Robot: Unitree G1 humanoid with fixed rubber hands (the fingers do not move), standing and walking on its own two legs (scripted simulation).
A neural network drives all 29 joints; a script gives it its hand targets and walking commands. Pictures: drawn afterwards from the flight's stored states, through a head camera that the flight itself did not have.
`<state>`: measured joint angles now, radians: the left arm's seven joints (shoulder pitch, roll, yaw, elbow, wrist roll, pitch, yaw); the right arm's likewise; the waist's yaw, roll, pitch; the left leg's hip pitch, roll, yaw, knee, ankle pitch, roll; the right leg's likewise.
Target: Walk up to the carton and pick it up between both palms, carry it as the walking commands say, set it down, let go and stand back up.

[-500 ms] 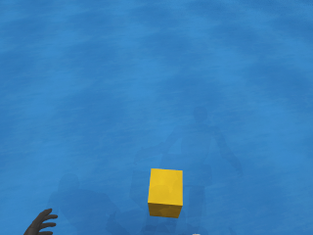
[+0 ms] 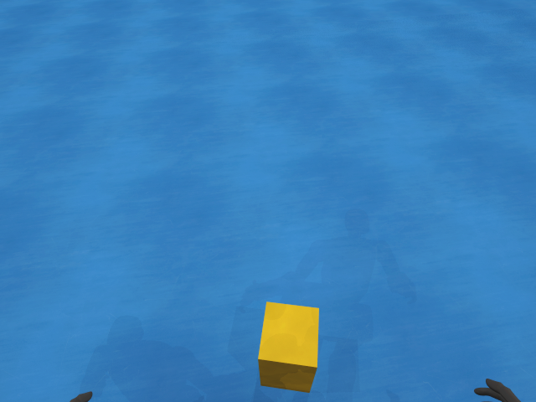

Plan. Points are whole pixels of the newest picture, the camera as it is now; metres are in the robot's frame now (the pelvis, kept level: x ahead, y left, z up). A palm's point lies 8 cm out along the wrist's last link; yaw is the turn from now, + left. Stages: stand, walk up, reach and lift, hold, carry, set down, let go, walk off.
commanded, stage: walk up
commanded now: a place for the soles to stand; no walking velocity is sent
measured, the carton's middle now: (288, 348) +0.44 -0.02 -0.63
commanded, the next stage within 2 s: reach and lift in 1.10 s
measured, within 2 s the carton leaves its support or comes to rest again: neither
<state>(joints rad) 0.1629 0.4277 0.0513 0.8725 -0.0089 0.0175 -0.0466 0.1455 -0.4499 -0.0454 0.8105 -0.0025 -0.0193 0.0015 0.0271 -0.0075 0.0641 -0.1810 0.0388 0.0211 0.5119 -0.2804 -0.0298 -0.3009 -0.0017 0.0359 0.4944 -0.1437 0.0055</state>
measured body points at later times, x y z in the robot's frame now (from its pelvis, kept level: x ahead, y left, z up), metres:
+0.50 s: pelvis +0.04 +0.01 +0.00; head +0.05 +0.00 +0.45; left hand +0.20 +0.32 -0.09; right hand +0.12 -0.33 -0.10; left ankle +0.00 +0.14 -0.73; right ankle +0.08 -0.12 -0.73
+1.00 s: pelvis +0.06 +0.01 +0.00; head +0.08 +0.00 +0.45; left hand +0.21 +0.32 -0.10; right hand +0.11 -0.34 -0.11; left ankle +0.00 +0.14 -0.73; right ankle +0.08 -0.12 -0.73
